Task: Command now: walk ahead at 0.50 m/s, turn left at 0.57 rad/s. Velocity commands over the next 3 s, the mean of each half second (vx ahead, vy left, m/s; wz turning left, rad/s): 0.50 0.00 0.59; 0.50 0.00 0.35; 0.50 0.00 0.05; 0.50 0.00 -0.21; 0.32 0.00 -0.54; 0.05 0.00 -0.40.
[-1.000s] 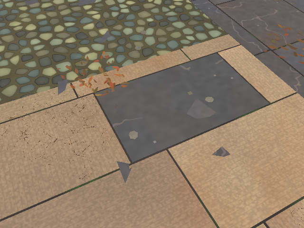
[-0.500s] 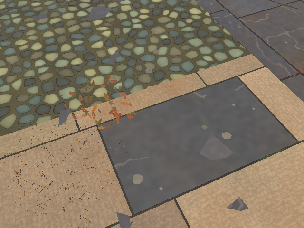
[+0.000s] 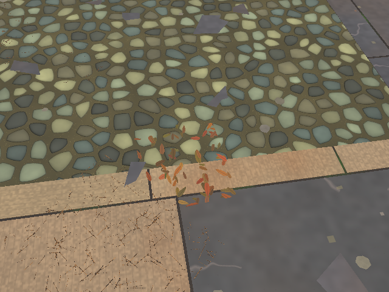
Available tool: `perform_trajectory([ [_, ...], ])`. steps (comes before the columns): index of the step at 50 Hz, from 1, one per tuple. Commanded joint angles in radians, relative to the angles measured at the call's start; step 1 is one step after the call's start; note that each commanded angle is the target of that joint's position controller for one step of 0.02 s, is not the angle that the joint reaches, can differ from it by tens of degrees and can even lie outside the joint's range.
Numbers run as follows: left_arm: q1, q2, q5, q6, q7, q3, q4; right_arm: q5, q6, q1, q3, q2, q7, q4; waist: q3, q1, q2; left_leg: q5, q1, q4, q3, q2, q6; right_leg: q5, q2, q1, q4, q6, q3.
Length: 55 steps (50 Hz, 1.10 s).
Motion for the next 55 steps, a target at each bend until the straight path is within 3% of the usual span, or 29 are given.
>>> perform_trajectory([
  [1,0.011,0.082,0.014,0.01,0.005,0.024,-0.062,0.001,-0.023,-0.026,-0.034,-0.154,-0.022,-0.082,-0.088,0.04,0.05,0.282,0.082,-0.202,-0.277,0.251,0.187,0.107,-0.016,-0.087,-0.128,0.039,0.0],
  [5,-0.137,0.044,0.008,0.008,-0.004,0.007,-0.105,0.008,-0.011,0.028,-0.037,-0.164,-0.041,-0.071,-0.058,-0.017,0.095,0.19,0.033,-0.185,-0.215,0.182,0.124,0.358,0.043,-0.038,-0.438,0.059,-0.012],
  [9,-0.226,0.063,-0.008,-0.007,-0.023,0.008,-0.139,0.014,0.001,0.088,-0.038,-0.164,-0.044,-0.051,-0.048,-0.054,0.113,0.097,0.076,-0.131,-0.289,0.211,0.103,0.413,0.081,0.009,-0.582,0.045,0.003],
  [12,-0.202,0.098,-0.009,-0.023,-0.035,0.02,-0.139,0.012,0.011,0.09,-0.039,-0.16,-0.052,-0.051,-0.055,-0.03,0.137,0.106,0.163,-0.041,-0.378,0.247,0.087,0.312,0.086,0.038,-0.631,0.011,0.025],
  [14,-0.071,0.127,-0.006,-0.033,-0.029,0.038,-0.106,0.009,0.016,0.057,-0.035,-0.146,-0.052,-0.065,-0.101,0.044,0.157,0.212,0.156,0.066,-0.385,0.215,0.056,0.28,0.097,0.211,-0.682,-0.032,-0.004],
  [15,0.056,0.164,0.01,-0.038,-0.023,0.052,-0.086,0.001,0.013,0.043,-0.018,-0.101,-0.046,-0.082,-0.213,0.107,0.121,0.208,0.083,0.257,-0.335,0.161,0.023,0.279,0.012,0.439,-0.658,-0.084,0.059],
  [16,0.202,0.244,0.029,-0.034,-0.015,0.072,-0.07,0.004,0.009,0.132,0.001,-0.041,-0.046,-0.105,-0.382,0.112,-0.074,-0.052,-0.195,0.595,-0.211,0.038,-0.049,0.173,-0.211,0.815,-0.663,-0.204,0.376],
  [17,0.24,0.229,0.01,-0.021,-0.024,0.07,-0.042,0.024,0.002,0.202,0.009,-0.058,-0.046,-0.117,-0.436,0.085,-0.325,-0.44,-0.438,0.818,-0.165,0.02,-0.077,-0.075,-0.347,0.932,-0.776,-0.293,0.744],
  [18,0.186,0.138,-0.005,-0.014,-0.022,0.046,-0.062,0.032,0.004,0.147,-0.013,-0.154,-0.045,-0.1,-0.29,0.103,-0.181,-0.373,-0.521,0.909,-0.184,0.088,-0.086,-0.22,-0.32,0.818,-0.812,-0.256,0.67],
  [19,0.139,0.102,-0.002,-0.003,-0.017,0.035,-0.071,0.022,0.01,0.054,-0.019,-0.177,-0.044,-0.115,-0.181,0.11,-0.091,-0.291,-0.523,0.917,-0.139,0.124,-0.09,-0.165,-0.277,0.684,-0.822,-0.214,0.508],
  [20,0.095,0.086,0.005,0.004,-0.015,0.027,-0.065,0.01,0.012,0.007,-0.02,-0.163,-0.042,-0.13,-0.101,0.089,-0.046,-0.231,-0.494,0.875,-0.121,0.154,-0.093,-0.044,-0.233,0.551,-0.849,-0.198,0.389],
  [21,0.071,0.067,0.01,0.004,-0.013,0.019,-0.058,0.005,0.015,-0.008,-0.024,-0.149,-0.038,-0.135,-0.067,0.067,-0.056,-0.191,-0.46,0.826,-0.121,0.186,-0.091,0.043,-0.197,0.473,-0.872,-0.186,0.302],
  [23,0.062,0.065,0.009,-0.003,-0.013,0.019,-0.043,0.016,0.027,0.014,-0.018,-0.103,-0.03,-0.137,-0.054,0.044,-0.09,-0.158,-0.404,0.777,-0.096,0.213,-0.092,0.136,-0.164,0.399,-0.92,-0.184,0.185],
  [25,0.072,0.09,0.004,-0.012,-0.013,0.028,-0.024,0.014,0.034,-0.013,-0.011,-0.079,-0.029,-0.158,-0.043,0.043,-0.07,-0.118,-0.431,0.722,-0.087,0.226,-0.103,0.225,-0.172,0.394,-0.951,-0.203,0.112],
  [29,0.082,0.129,0.004,-0.006,-0.009,0.039,-0.001,0.011,0.029,-0.079,-0.003,-0.068,-0.017,-0.181,-0.043,0.056,-0.04,0.063,-0.459,0.536,-0.067,0.23,-0.115,0.366,-0.164,0.447,-0.964,-0.2,-0.032],
  [32,0.124,0.145,-0.004,0.005,-0.007,0.04,0.023,0.007,0.016,-0.184,0.012,-0.038,0.001,-0.205,-0.017,0.1,-0.025,0.174,-0.399,0.353,-0.015,0.207,-0.103,0.391,-0.144,0.453,-0.964,-0.18,-0.118],
  [36,0.195,0.181,-0.027,0.025,-0.014,0.046,0.068,0.01,0.009,-0.277,0.017,-0.041,0.018,-0.246,0.023,0.115,-0.029,0.105,-0.376,0.212,0.023,0.173,-0.068,0.438,-0.191,0.551,-0.946,-0.176,-0.134],
  [38,0.196,0.205,-0.037,0.038,-0.011,0.05,0.083,0.002,0.008,-0.263,0.006,-0.07,0.022,-0.254,0.002,0.079,-0.054,0.011,-0.307,0.167,0.056,0.135,-0.035,0.67,-0.208,0.606,-0.865,-0.163,-0.15],
  [39,0.189,0.219,-0.04,0.044,-0.008,0.051,0.089,-0.003,0.009,-0.2,-0.009,-0.097,0.021,-0.24,-0.048,0.031,-0.071,-0.009,-0.196,0.14,0.081,0.101,-0.013,0.841,-0.201,0.612,-0.768,-0.147,-0.172],
  [40,0.179,0.211,-0.04,0.05,-0.004,0.044,0.093,-0.004,0.011,-0.053,-0.033,-0.136,0.016,-0.196,-0.132,-0.054,-0.061,0.056,0.022,0.081,0.105,0.063,0.017,0.932,-0.168,0.561,-0.595,-0.119,-0.216],
  [41,0.186,0.174,-0.023,0.046,0.002,0.027,0.083,-0.002,0.017,0.107,-0.061,-0.2,0.001,-0.151,-0.23,-0.123,-0.027,0.102,0.315,0.111,0.013,0.116,0.05,0.765,-0.128,0.37,-0.361,-0.079,-0.235],
  [42,0.28,0.047,0.011,0.027,-0.012,-0.021,0.034,-0.007,0.017,0.171,-0.081,-0.325,-0.01,-0.138,-0.373,-0.06,0.236,0.014,0.703,0.09,-0.493,0.413,0.222,0.037,0.025,-0.069,0.054,-0.009,-0.221],
  [43,0.249,0.093,-0.013,0.0,-0.021,-0.014,0.061,-0.004,0.01,0.198,-0.057,-0.252,-0.008,-0.15,-0.504,-0.095,0.195,-0.031,0.724,-0.055,-0.751,0.502,0.279,-0.283,0.081,-0.17,0.211,-0.014,-0.013],
  [44,0.139,0.16,-0.052,-0.01,-0.027,0.008,0.024,-0.009,0.001,0.145,-0.038,-0.202,-0.002,-0.139,-0.346,-0.101,0.144,0.01,0.614,-0.073,-0.575,0.455,0.222,-0.22,0.028,-0.254,0.245,-0.027,0.009],
  [45,0.091,0.145,-0.05,-0.014,-0.024,0.002,0.008,-0.005,-0.004,0.079,-0.028,-0.174,-0.001,-0.137,-0.236,-0.066,0.119,0.088,0.463,-0.082,-0.433,0.408,0.185,-0.131,-0.015,-0.252,0.184,-0.035,-0.007],
  [46,0.08,0.138,-0.028,-0.011,-0.018,0.004,0.015,-0.005,-0.007,0.016,-0.017,-0.137,0.0,-0.137,-0.167,-0.03,0.084,0.157,0.33,-0.108,-0.337,0.367,0.16,-0.067,-0.045,-0.213,0.114,-0.029,-0.014],
  [48,0.133,0.12,-0.018,0.013,-0.02,0.006,0.034,-0.017,-0.016,-0.044,-0.006,-0.103,0.001,-0.143,-0.129,0.035,0.111,0.194,0.167,-0.183,-0.252,0.324,0.149,0.016,-0.073,-0.091,0.047,-0.015,-0.005],
  [50,0.148,0.088,-0.013,0.033,-0.019,0.001,0.042,-0.013,-0.032,-0.05,-0.01,-0.116,-0.002,-0.128,-0.109,0.057,0.096,0.229,0.105,-0.236,-0.203,0.321,0.164,0.063,-0.073,-0.075,-0.006,0.007,-0.014],
  [55,-0.011,0.057,-0.002,0.034,-0.021,-0.013,0.0,-0.011,-0.036,-0.003,-0.015,-0.144,-0.022,-0.076,-0.035,0.016,0.078,0.211,0.098,-0.281,-0.084,0.281,0.127,0.335,-0.052,-0.121,-0.317,0.029,-0.023],
])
